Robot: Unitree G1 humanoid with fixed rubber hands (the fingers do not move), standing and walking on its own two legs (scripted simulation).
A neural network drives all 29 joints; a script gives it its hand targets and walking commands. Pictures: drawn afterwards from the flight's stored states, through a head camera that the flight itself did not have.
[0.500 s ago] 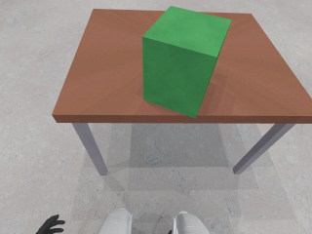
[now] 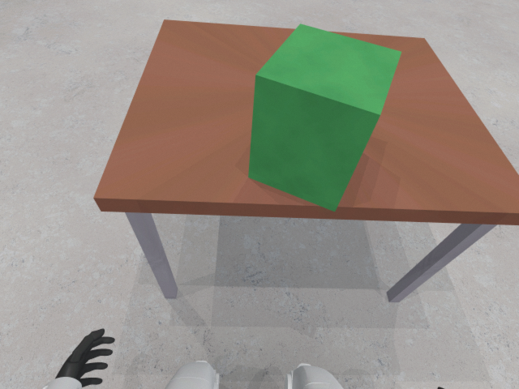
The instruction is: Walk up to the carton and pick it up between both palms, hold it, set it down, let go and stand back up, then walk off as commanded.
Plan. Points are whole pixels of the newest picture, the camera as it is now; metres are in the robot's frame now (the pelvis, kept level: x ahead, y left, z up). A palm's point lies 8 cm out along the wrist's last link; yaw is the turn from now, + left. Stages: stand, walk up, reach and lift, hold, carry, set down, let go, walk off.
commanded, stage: walk up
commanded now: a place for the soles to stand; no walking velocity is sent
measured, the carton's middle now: (318, 120) +0.58 -0.09 +0.07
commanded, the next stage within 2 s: none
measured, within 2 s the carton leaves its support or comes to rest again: neither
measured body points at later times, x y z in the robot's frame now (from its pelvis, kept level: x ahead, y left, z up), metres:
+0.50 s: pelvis +0.03 -0.04 +0.00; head +0.04 -0.03 +0.45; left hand +0.16 +0.24 -0.11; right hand +0.06 -0.37 -0.10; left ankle +0.03 +0.12 -0.70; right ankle +0.09 -0.19 -0.66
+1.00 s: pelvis +0.08 -0.10 +0.01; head +0.11 -0.09 +0.46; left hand +0.15 +0.20 -0.11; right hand +0.15 -0.42 -0.11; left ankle +0.14 +0.04 -0.70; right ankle +0.12 -0.21 -0.70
